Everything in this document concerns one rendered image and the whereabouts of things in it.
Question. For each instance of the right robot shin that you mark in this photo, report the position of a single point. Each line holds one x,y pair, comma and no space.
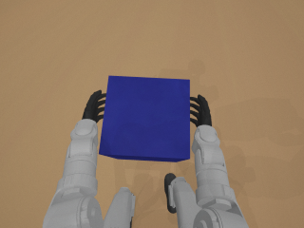
178,179

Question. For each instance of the right robot upper arm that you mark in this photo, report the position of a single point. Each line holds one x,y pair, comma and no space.
210,217

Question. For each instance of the robot left forearm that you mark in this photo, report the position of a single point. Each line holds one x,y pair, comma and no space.
79,175

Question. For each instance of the robot right forearm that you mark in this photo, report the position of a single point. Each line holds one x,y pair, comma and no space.
212,178

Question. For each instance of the left robot hand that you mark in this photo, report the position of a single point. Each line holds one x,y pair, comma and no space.
92,108

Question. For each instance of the robot right foot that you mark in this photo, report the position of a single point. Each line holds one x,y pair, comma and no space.
167,180

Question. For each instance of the right robot hand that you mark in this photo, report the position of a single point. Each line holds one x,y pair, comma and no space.
203,115

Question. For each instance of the carton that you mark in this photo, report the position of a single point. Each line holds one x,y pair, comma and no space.
146,119

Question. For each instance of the left robot upper arm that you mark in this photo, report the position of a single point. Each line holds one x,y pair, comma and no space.
82,212

